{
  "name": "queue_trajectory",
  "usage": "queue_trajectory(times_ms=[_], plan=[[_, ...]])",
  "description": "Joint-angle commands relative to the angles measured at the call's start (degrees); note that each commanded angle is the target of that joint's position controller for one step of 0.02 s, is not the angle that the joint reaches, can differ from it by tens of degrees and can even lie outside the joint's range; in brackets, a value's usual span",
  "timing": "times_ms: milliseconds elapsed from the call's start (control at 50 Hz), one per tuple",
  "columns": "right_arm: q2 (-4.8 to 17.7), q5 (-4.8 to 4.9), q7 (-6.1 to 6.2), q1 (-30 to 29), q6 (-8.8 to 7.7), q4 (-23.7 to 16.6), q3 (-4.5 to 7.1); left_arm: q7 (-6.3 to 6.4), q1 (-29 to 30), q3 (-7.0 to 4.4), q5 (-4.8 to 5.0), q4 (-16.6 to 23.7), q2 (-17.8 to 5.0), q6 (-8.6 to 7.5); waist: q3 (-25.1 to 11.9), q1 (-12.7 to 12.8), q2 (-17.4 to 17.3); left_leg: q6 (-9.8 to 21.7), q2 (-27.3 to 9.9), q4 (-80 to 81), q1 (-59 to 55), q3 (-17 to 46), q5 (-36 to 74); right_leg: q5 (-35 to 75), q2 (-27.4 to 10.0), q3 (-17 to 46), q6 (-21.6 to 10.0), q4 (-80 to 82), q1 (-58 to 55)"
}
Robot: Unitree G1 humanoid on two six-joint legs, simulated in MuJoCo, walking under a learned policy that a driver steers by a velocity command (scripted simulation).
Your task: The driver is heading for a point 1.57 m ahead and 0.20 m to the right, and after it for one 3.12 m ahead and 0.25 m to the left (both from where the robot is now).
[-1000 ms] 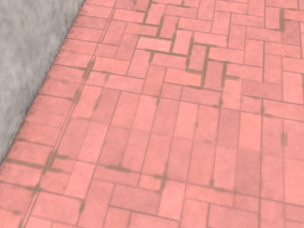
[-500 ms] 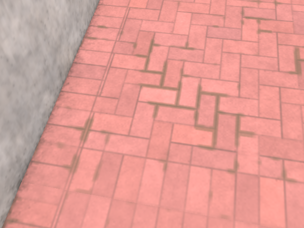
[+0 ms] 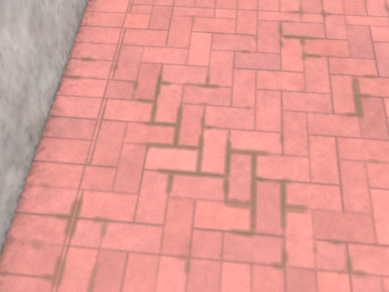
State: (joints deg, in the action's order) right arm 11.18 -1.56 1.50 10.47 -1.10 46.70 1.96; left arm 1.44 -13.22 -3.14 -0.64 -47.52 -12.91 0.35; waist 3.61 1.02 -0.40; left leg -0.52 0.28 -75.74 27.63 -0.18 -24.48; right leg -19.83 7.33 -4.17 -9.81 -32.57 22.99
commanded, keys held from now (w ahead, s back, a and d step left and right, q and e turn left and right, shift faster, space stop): e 0.56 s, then no key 0.18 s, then q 0.20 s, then w+q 0.06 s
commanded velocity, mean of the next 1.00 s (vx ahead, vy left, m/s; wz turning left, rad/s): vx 0.02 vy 0.00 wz -0.36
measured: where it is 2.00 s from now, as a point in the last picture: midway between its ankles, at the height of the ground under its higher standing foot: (156, 284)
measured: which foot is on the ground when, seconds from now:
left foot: up 0.00-0.56, down 0.58-0.96, up 0.98-1.00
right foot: down 0.00-0.60, up 0.62-0.94, down 0.96-1.00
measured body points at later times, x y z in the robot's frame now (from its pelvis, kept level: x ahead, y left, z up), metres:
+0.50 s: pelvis +0.03 +0.04 +0.02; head +0.06 +0.02 +0.47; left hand +0.22 +0.28 -0.08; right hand +0.14 -0.25 -0.08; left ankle +0.10 +0.17 -0.67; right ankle +0.08 -0.03 -0.72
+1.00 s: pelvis +0.02 +0.06 +0.00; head +0.03 +0.05 +0.45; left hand +0.22 +0.25 -0.11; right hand +0.03 -0.22 -0.11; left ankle +0.09 +0.16 -0.71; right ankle -0.03 -0.02 -0.74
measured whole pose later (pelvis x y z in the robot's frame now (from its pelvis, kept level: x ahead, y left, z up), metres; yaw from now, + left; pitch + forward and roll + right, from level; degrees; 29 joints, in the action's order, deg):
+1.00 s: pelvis +0.02 +0.06 +0.00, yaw -20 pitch +1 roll +1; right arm 13.4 -0.9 1.6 14.7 1.7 39.4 2.9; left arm 1.6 -12.9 -1.4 -0.7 -41.3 -12.8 1.9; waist 0.7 -1.1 0.9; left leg 3.9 4.5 -40.0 23.0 3.4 -30.3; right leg -26.0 1.4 2.8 -0.1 -22.1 9.6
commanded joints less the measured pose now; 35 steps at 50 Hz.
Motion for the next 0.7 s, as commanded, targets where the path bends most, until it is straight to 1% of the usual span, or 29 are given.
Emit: queue_trajectory(times_ms=[20,40,60,80,100,140,180,260,360,460,520,540,560,580,600,620,640,660,680,700], plan=[[4.33,-0.18,0.37,6.39,1.78,-3.31,1.26,0.22,0.75,-1.12,-0.43,4.34,-4.33,-1.25,-5.7,-3.31,-0.06,-1.31,-1.4,1.06,3.76,1.79,3.99,29.39,-13.76,18.53,-6.09,13.45,-5.91],[3.73,-0.03,0.35,6.66,2.26,-3.81,1.11,0.19,0.32,-1.51,-0.56,4.8,-5.72,-1.32,-7.75,-3.34,1.01,-1.91,-0.95,1.8,4.09,1.55,4.72,30.67,-13.3,18.1,-5.9,12.88,-7.16],[3.83,0.0,0.33,5.93,2.63,-4.56,1.08,0.2,-0.37,-1.87,-0.62,5.38,-6.81,-1.24,-8.9,-2.9,1.76,-2.53,-0.98,2.69,5.03,1.63,4.99,30.14,-13.3,18.67,-5.73,12.76,-8.35],[4.11,-0.13,0.38,4.31,2.96,-5.56,1.1,0.29,-1.24,-2.11,-0.59,5.9,-7.49,-1.0,-9.43,-2.19,2.13,-3.08,-1.1,3.66,6.64,1.84,5.15,28.02,-13.25,19.56,-5.18,12.72,-9.73],[4.39,-0.24,0.48,2.45,3.37,-6.73,1.1,0.45,-1.77,-2.34,-0.57,6.57,-8.11,-0.56,-9.81,-1.41,3.13,-3.68,-1.29,5.01,8.47,2.09,5.35,23.05,-13.36,21.14,-4.65,13.24,-10.88],[5.34,-0.51,0.69,-1.45,4.04,-8.84,1.24,0.83,-2.68,-2.58,-0.46,7.87,-8.49,0.26,-9.09,0.24,4.36,-4.67,-1.79,7.12,12.29,2.78,5.96,14.09,-13.26,24.14,-3.31,14.44,-12.87],[5.95,-0.45,0.89,-3.78,4.27,-10.35,1.34,1.01,-3.63,-2.91,-0.56,9.13,-9.16,0.69,-8.74,1.38,4.76,-5.25,-1.95,8.67,14.89,3.49,6.22,10.04,-13.72,26.93,-2.65,14.96,-14.71],[6.48,-0.29,1.23,-5.46,3.98,-12.08,1.42,1.0,-4.2,-3.42,-0.91,11.4,-9.8,0.79,-9.21,2.29,5.01,-4.84,-1.62,10.08,16.83,4.59,5.59,7.71,-14.44,30.8,-3.0,14.68,-17.07],[6.48,-0.11,1.18,-6.2,3.55,-13.78,1.22,0.73,-3.96,-3.74,-1.19,13.39,-9.91,0.87,-9.22,2.53,5.27,-3.25,-0.54,13.22,15.6,5.03,3.58,7.37,-14.16,33.93,-3.97,13.87,-17.23],[6.3,0.39,0.88,-5.98,3.11,-14.92,0.79,-0.07,-3.23,-4.11,-1.43,14.05,-10.41,1.28,-8.91,2.5,6.24,-1.32,1.46,22.89,7.69,4.54,0.15,7.17,-12.41,35.52,-3.11,12.75,-14.15],[6.84,1.18,1.0,-3.06,2.94,-14.58,0.94,-1.02,-1.52,-4.43,-1.41,14.15,-10.84,1.8,-8.37,1.26,8.01,0.02,3.54,33.19,-2.35,3.53,-2.53,8.18,-10.82,36.39,-1.43,11.99,-9.43],[6.89,1.73,0.93,-0.44,2.8,-13.97,0.94,-1.52,-0.67,-4.53,-0.92,13.85,-10.85,2.21,-8.11,0.03,8.04,0.71,4.42,39.84,-8.25,3.09,-1.76,6.65,-9.6,35.98,-0.09,12.33,-6.52],[6.52,1.87,1.32,2.61,2.66,-12.89,1.07,-1.75,0.45,-4.53,-0.18,13.76,-10.58,2.35,-7.5,-2.07,7.54,1.17,5.16,49.7,-15.01,1.54,4.2,2.78,-7.66,35.18,2.37,11.67,-3.1],[7.78,1.51,1.96,4.18,2.35,-11.98,1.46,-1.57,-0.45,-4.19,0.3,13.28,-8.95,2.08,-7.78,-2.36,4.51,2.2,1.58,55.88,-22.11,4.13,8.09,-6.91,-4.72,32.17,5.47,8.41,1.84],[12.56,1.23,2.48,3.03,2.08,-12.82,2.27,-0.9,-5.23,-3.49,0.54,12.73,-4.85,2.05,-9.7,-0.23,-8.31,4.8,-13.09,61.54,-26.59,19.42,-4.31,-13.94,1.4,22.61,8.88,-6.78,6.98],[15.06,1.54,2.14,-1.94,2.25,-16.48,2.05,-0.45,-8.66,-3.93,-0.9,13.14,-6.28,1.38,-8.9,2.22,-9.71,8.9,-24.06,61.37,-23.47,31.39,-2.41,-19.48,5.71,15.86,10.16,-15.38,11.08],[15.34,-0.3,1.88,-2.67,2.58,-15.5,3.2,-0.42,-3.29,-4.43,-0.91,13.33,-9.79,1.22,-5.67,-0.13,-13.34,14.37,-23.61,65.29,-16.21,34.68,-9.69,-14.53,2.06,12.47,11.0,-22.89,13.41],[10.41,-0.39,1.79,-4.96,2.1,-15.24,1.92,-0.76,0.08,-4.68,-1.48,12.52,-11.5,1.4,-2.7,0.23,-7.51,12.3,-17.81,64.82,-11.08,27.31,-7.19,-8.64,1.38,14.44,11.34,-27.08,10.43],[8.78,-0.47,1.77,-7.39,1.74,-15.4,1.26,-1.44,-0.87,-4.64,-1.29,11.25,-10.34,1.69,-3.4,1.56,-6.25,10.46,-12.76,62.99,-10.35,19.69,2.11,-4.29,2.59,14.2,11.8,-32.01,8.38],[8.29,-0.43,1.71,-7.64,1.49,-15.46,0.99,-1.91,-3.09,-4.38,-1.05,9.95,-9.43,2.22,-4.75,2.08,-6.11,10.15,-10.49,61.3,-11.46,14.5,10.01,-2.7,2.86,13.61,12.48,-36.0,7.48]])
Velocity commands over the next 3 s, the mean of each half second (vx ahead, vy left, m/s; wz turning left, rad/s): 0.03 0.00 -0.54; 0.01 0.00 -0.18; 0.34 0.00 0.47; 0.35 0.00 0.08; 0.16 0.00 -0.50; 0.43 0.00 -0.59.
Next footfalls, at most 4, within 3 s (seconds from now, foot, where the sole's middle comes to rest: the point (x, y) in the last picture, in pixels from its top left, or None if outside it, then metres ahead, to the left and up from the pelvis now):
0.58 left None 0.14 0.14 -0.75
0.96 right None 0.01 -0.04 -0.77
1.48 left None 0.33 0.20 -0.72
2.00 right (170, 223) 0.65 0.13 -0.67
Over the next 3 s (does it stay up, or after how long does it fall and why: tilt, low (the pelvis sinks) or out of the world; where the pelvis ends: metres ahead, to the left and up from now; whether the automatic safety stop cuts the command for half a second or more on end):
stays up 0.84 0.15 0.13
